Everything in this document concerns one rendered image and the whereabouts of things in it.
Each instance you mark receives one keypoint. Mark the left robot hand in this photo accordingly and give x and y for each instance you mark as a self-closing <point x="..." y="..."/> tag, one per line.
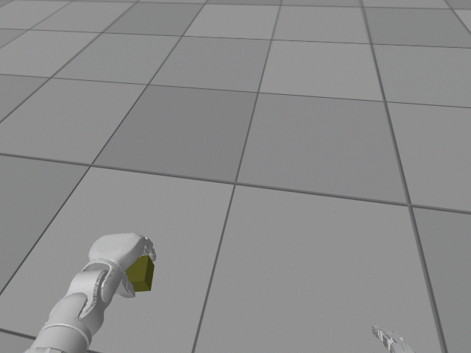
<point x="123" y="249"/>

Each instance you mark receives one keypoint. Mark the left robot arm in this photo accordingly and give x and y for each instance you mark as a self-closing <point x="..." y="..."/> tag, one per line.
<point x="79" y="315"/>

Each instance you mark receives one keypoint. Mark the small box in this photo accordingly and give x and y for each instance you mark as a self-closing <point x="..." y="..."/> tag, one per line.
<point x="140" y="273"/>

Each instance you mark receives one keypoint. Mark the right robot hand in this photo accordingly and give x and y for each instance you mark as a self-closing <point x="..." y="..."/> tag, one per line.
<point x="391" y="339"/>

